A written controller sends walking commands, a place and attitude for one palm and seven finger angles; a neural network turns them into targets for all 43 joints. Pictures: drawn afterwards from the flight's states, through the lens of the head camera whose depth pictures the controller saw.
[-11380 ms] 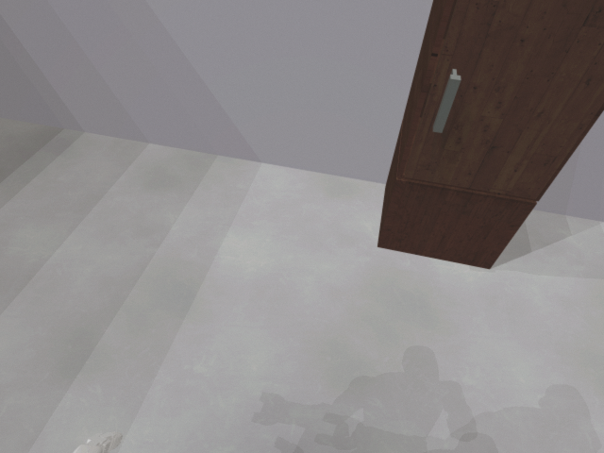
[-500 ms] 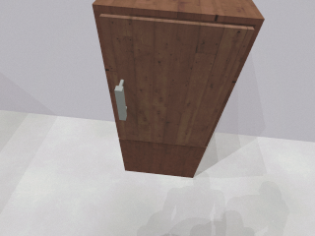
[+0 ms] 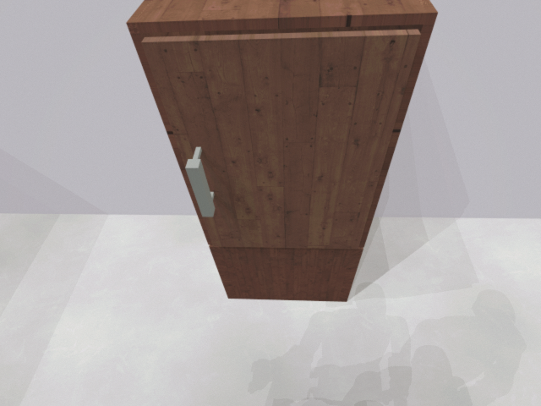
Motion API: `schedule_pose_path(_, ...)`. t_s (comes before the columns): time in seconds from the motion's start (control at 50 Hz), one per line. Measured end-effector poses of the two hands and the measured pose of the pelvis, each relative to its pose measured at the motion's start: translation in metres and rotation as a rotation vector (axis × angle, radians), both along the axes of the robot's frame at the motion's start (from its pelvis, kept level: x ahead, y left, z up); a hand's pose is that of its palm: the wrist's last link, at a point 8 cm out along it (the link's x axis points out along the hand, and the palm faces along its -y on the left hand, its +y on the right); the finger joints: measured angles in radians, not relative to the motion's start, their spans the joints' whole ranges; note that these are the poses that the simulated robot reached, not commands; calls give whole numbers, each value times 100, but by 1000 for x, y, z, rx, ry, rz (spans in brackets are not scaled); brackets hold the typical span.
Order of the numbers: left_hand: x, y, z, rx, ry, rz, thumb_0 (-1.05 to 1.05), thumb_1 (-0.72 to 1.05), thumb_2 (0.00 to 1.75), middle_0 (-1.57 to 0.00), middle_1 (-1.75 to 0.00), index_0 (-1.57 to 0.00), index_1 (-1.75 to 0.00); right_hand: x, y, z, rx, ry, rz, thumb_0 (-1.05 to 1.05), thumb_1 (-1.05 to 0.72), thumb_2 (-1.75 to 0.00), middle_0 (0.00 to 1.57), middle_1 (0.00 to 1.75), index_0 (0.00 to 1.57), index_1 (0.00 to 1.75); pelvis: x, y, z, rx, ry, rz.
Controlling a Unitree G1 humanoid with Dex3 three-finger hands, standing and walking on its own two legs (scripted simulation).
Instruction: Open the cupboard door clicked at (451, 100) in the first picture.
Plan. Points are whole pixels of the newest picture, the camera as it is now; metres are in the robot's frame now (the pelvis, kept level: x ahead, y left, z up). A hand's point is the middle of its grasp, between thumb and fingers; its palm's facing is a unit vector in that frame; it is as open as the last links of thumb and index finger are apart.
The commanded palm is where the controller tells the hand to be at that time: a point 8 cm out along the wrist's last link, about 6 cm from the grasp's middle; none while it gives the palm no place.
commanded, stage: come to a stop and stand still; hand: left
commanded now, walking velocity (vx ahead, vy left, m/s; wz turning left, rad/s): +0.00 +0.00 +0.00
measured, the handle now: (203, 182) +0.55 +0.18 -0.03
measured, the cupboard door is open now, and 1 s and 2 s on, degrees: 0 0 0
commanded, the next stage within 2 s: look again from close up in 0.42 s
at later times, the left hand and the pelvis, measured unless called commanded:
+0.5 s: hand out of the picture +0.02 +0.16 -0.16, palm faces +0.04 -0.97 -0.24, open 7.4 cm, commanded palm none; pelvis -0.01 -0.03 +0.00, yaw +1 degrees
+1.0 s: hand out of the picture +0.02 +0.17 -0.16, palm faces +0.04 -0.97 -0.24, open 7.4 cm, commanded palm none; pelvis -0.02 -0.03 +0.01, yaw +2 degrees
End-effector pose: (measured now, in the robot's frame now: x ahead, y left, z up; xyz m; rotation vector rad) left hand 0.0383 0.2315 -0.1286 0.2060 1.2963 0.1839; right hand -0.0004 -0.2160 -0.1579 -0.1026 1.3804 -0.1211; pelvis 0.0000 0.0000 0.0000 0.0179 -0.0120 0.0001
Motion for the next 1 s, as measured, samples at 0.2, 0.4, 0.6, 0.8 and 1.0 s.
schedule_pose_path(0.2, 2, -15, -1, -17, -6, -5, 1, 91, 90, -20, -30, -20, -30, 10, -22, 6, -23, -13, 13, 0, -91, -90, 20, 30, 20, 29, -2, -15, 2, 0, 4, 3)
schedule_pose_path(0.4, -16, -20, -3, -20, 26, 20, 1, 91, 90, -20, -30, -20, -30, 15, -37, 11, -45, -16, 34, 0, -91, -90, 20, 30, 20, 29, -5, -25, 3, -5, 4, 14)
schedule_pose_path(0.6, -27, -18, -2, -16, 32, 36, 1, 91, 90, -20, -30, -20, -30, 19, -44, 15, -57, -27, 53, 0, -91, -90, 20, 30, 20, 29, -9, -28, 5, -7, 0, 22)
schedule_pose_path(0.8, -26, -13, 0, -10, 9, 30, 1, 91, 90, -20, -30, -20, -30, 16, -46, 18, -61, -35, 63, 0, -91, -90, 20, 30, 20, 29, -15, -29, 7, -7, -2, 25)
schedule_pose_path(1.0, -25, -9, 2, -9, -7, 23, 1, 91, 90, -20, -30, -20, -30, 9, -47, 21, -67, -30, 64, 0, -91, -90, 20, 30, 20, 29, -20, -28, 8, -7, -3, 26)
